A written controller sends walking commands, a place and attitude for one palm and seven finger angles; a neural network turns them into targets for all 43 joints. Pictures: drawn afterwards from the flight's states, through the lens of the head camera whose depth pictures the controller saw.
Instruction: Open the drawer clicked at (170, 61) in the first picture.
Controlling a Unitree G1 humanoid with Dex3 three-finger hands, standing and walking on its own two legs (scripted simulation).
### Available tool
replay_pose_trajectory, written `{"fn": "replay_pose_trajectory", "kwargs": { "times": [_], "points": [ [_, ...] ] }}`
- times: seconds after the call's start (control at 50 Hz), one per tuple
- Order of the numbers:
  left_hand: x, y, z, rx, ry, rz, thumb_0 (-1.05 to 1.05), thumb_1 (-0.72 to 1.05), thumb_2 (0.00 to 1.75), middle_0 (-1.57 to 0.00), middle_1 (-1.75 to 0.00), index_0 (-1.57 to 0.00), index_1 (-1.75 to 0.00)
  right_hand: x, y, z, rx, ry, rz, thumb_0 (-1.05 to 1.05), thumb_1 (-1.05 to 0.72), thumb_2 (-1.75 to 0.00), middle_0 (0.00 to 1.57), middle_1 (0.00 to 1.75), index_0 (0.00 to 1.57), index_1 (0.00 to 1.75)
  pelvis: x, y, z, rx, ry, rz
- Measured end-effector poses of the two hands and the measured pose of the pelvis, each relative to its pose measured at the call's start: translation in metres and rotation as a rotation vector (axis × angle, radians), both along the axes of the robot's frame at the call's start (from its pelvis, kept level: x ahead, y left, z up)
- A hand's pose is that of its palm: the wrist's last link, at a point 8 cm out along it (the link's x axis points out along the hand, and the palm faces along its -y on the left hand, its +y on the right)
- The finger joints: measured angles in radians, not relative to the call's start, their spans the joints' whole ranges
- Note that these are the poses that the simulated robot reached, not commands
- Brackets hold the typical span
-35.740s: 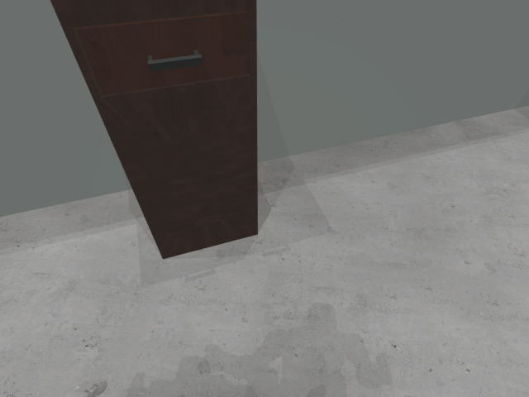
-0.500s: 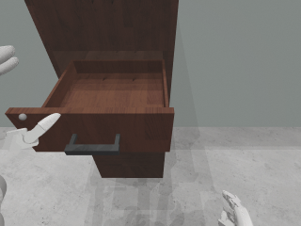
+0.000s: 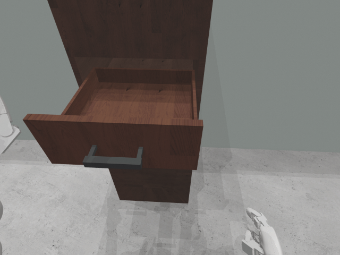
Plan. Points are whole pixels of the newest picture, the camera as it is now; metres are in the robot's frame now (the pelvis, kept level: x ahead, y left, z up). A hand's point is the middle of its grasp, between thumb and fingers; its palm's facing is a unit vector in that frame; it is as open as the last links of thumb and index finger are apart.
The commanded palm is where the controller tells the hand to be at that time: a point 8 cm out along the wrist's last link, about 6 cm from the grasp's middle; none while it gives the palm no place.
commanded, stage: step back with the hand held close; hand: left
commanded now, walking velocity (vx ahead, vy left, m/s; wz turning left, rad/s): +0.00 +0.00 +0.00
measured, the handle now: (115, 156) +0.29 +0.17 +0.10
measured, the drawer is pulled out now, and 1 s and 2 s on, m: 0.30 0.30 0.30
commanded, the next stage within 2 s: stop stepping back and stand still in 1.02 s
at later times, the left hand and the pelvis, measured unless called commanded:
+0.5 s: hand out of the picture +0.14 +0.24 +0.28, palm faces +0.58 -0.66 -0.48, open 7.4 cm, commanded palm +0.08 +0.29 +0.29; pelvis -0.04 +0.01 -0.01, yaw +2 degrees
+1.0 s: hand out of the picture +0.02 +0.26 +0.29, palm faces +0.65 -0.69 -0.32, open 7.4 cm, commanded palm -0.04 +0.29 +0.29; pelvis -0.16 +0.01 -0.02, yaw +2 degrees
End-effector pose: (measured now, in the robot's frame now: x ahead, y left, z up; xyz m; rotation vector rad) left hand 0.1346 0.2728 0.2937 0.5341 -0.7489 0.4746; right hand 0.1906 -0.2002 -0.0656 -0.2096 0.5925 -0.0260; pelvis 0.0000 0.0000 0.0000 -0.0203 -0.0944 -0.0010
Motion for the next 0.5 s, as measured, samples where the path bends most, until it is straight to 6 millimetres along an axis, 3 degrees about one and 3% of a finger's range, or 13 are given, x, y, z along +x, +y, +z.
{"fn": "replay_pose_trajectory", "kwargs": {
  "times": [0.12,0.26,0.36,0.5],
  "points": [
    [0.002,0.001,0.003,0.019,0.006,0.015,0.01,0.88,0.89,-0.21,-0.3,-0.21,-0.31,-0.011,-0.008,-0.005,0.006,0.027,-0.017,0.02,-0.9,-0.9,0.2,0.3,0.2,0.3,-0.006,-0.003,0.0,-0.003,0.021,0.011],
    [0.003,0.003,-0.018,0.106,0.123,-0.027,0.01,0.89,0.9,-0.2,-0.3,-0.21,-0.31,-0.038,-0.027,-0.015,-0.062,0.121,-0.08,0.02,-0.9,-0.9,0.2,0.3,0.2,0.3,-0.019,0.005,-0.006,-0.027,0.097,0.035],
    [-0.01,0.011,-0.022,0.18,0.159,-0.03,0.01,0.88,0.9,-0.21,-0.3,-0.22,-0.31,-0.063,-0.03,-0.015,-0.12,0.179,-0.124,0.02,-0.91,-0.9,0.2,0.3,0.2,0.3,-0.026,0.013,-0.007,-0.008,0.117,0.031],
    [-0.04,0.007,-0.004,0.272,0.009,0.009,0.01,0.88,0.9,-0.21,-0.3,-0.22,-0.31,-0.08,-0.022,-0.02,-0.112,0.162,-0.093,0.02,-0.91,-0.9,0.2,0.3,0.2,0.3,-0.043,0.008,-0.013,0.003,0.115,0.038]
  ]
}}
